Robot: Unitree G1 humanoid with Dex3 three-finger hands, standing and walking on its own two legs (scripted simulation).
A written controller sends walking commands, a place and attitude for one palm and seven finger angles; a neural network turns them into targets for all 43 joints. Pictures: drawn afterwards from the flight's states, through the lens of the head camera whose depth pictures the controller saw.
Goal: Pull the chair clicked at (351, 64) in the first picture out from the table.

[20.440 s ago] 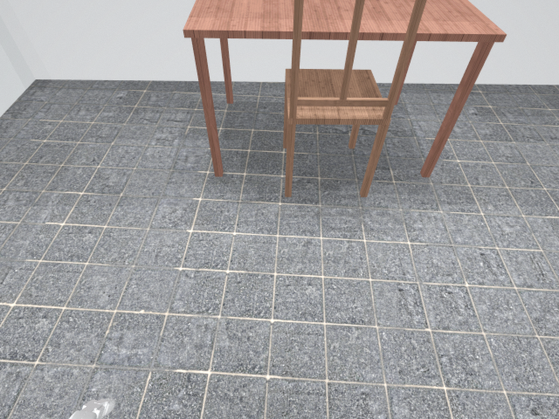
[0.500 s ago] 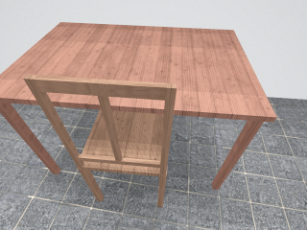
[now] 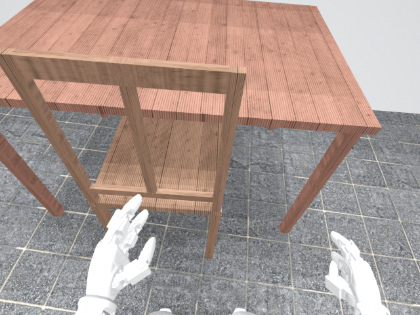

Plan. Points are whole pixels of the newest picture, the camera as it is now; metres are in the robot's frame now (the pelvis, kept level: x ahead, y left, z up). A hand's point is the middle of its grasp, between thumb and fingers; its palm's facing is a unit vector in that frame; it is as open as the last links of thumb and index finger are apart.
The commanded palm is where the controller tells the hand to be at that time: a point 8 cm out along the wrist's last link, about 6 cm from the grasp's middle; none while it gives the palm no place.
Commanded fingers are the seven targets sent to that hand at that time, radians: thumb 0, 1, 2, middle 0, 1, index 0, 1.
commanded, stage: raise the hand toward the chair's back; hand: left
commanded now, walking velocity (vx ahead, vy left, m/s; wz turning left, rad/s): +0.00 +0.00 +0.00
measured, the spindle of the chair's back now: (142, 149) +0.47 +0.18 +0.01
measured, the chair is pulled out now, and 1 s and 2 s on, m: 0.00 0.00 0.00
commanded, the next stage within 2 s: aim the fingers beside a spindle in 1.72 s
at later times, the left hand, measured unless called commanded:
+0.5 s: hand (109, 269) +0.20 +0.18 +0.00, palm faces +0.03 -1.00 -0.01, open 13.2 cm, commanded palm +0.18 +0.24 +0.01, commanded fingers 0.00 -0.15 0.45 -0.09 -0.14 -0.09 -0.14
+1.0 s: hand (89, 253) +0.23 +0.22 +0.01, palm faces +0.01 -1.00 -0.07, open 16.7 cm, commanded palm +0.21 +0.28 +0.02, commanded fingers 0.00 -0.50 0.30 -0.06 -0.08 -0.06 -0.08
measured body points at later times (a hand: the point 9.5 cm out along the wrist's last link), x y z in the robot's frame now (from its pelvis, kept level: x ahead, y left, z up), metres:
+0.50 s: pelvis -0.01 +0.02 -0.03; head +0.08 +0.02 +0.41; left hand +0.20 +0.24 +0.00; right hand +0.15 -0.20 -0.13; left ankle +0.01 +0.11 -0.68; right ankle +0.02 -0.08 -0.68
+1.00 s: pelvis +0.00 +0.03 -0.03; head +0.08 +0.04 +0.42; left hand +0.22 +0.28 +0.01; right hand +0.21 -0.20 -0.10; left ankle +0.01 +0.11 -0.68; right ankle +0.02 -0.08 -0.68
